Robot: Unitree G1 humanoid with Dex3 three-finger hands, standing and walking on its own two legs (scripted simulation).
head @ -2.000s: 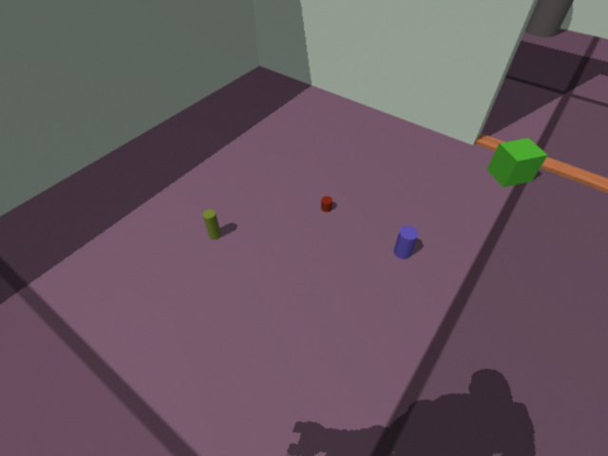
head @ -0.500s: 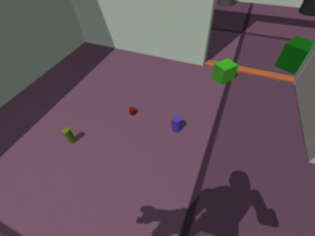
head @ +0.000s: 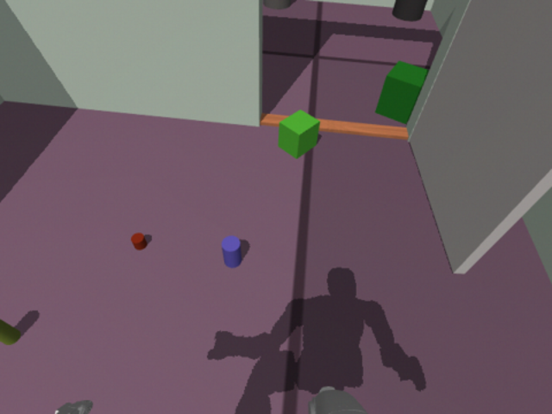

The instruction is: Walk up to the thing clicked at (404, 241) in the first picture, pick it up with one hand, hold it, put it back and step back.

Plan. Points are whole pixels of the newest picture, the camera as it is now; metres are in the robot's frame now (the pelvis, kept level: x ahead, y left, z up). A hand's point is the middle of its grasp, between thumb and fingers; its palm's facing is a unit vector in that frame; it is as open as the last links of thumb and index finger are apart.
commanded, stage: walk up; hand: left
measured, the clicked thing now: (231, 252) +0.78 +0.14 -0.71
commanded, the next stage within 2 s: none
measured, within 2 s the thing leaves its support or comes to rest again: neither
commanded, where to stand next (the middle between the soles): +0.40 -0.04 m, yaw -7 degrees
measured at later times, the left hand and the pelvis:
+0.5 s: hand (127, 343) +0.27 +0.26 -0.16, palm faces -0.14 -0.92 -0.37, open 7.4 cm; pelvis +0.20 -0.01 -0.02, yaw -6 degrees
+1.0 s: hand (171, 246) +0.45 +0.21 -0.13, palm faces -0.17 -0.88 -0.43, open 7.4 cm; pelvis +0.33 -0.05 -0.01, yaw -8 degrees
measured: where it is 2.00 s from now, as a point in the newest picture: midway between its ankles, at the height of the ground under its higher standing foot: (278, 359)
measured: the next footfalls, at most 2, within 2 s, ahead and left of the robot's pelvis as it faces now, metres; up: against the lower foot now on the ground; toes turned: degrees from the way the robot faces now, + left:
right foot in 0.10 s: +0.18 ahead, -0.15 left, +0.00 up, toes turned -4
left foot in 0.46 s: +0.34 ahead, +0.10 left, +0.00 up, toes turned -1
